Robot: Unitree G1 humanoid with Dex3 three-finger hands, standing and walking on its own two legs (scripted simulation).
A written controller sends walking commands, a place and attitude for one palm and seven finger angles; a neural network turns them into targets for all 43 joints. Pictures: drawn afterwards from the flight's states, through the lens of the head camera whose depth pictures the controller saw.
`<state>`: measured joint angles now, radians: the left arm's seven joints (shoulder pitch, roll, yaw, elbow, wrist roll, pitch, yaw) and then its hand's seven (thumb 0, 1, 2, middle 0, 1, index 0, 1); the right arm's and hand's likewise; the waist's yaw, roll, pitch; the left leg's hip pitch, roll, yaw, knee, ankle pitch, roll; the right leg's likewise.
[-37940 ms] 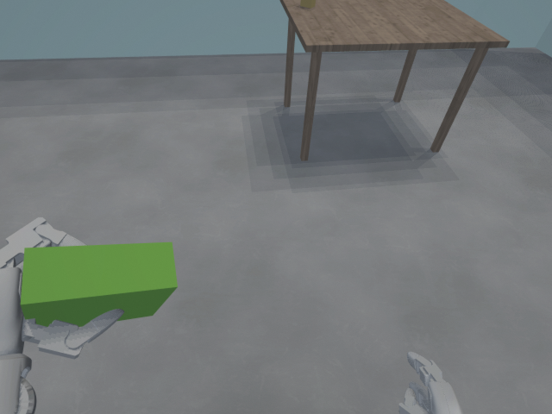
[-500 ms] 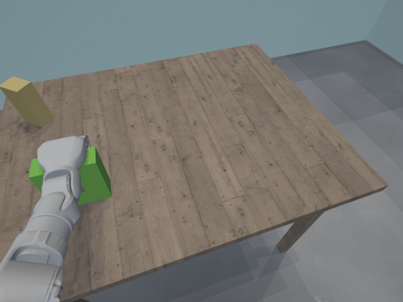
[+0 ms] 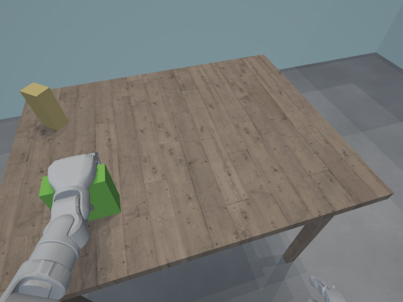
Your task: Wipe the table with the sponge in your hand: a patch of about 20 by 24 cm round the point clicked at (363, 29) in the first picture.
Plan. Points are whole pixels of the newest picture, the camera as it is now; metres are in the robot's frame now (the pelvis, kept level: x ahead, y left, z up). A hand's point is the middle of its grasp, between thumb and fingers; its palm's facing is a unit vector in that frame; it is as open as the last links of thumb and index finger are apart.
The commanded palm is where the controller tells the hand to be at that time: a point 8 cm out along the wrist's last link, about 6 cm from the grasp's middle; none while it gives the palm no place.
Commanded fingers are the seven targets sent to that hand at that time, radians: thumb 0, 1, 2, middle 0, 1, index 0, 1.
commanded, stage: wipe back along the first lane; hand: left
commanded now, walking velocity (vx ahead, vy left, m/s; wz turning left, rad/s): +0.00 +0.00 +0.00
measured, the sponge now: (88, 201) +0.33 +0.30 -0.03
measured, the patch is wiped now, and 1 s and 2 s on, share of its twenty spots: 1.00 1.00 1.00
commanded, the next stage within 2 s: lift the sponge slowly off the table in 0.60 s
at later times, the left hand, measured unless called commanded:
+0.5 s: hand (81, 206) +0.29 +0.28 +0.02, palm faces -0.04 -0.02 -1.00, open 9.6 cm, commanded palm +0.25 +0.26 +0.05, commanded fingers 0.00 0.10 1.30 -1.20 -1.60 -1.20 -1.60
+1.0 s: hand (81, 217) +0.27 +0.27 +0.02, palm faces -0.07 -0.06 -1.00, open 9.6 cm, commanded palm +0.24 +0.26 +0.07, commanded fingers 0.00 0.10 1.30 -1.20 -1.60 -1.20 -1.60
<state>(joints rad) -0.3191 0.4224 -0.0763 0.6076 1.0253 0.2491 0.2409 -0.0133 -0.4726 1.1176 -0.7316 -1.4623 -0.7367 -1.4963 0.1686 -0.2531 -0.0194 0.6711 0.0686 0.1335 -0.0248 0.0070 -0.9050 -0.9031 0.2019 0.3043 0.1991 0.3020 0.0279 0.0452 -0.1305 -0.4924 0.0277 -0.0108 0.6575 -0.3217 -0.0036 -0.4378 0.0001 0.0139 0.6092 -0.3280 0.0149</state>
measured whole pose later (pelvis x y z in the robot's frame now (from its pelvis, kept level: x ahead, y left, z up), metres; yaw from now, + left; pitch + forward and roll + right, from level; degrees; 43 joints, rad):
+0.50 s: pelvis +0.01 +0.00 +0.00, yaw +0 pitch +7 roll -1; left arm -0.06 0.38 -0.10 0.32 1.01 0.30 0.25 0.01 -0.47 1.11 -0.72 -1.47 -0.73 -1.50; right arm 0.11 -0.26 -0.02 0.66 0.06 0.09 -0.03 0.01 -0.91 -0.90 0.20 0.30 0.20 0.30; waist 0.06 0.06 -0.12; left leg -0.41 0.03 0.00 0.63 -0.33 -0.01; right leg -0.37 0.00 0.02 0.59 -0.34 0.01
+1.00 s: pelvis +0.00 -0.01 +0.01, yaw +0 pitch +4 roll +0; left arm 0.00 0.38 -0.12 0.23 1.00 0.31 0.19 0.01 -0.48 1.11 -0.74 -1.45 -0.75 -1.48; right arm 0.08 -0.25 -0.01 0.67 0.05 0.07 -0.04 0.01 -0.90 -0.90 0.20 0.30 0.20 0.30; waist 0.08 0.06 -0.08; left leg -0.36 0.02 0.00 0.59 -0.31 -0.01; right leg -0.32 0.00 0.02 0.57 -0.33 0.01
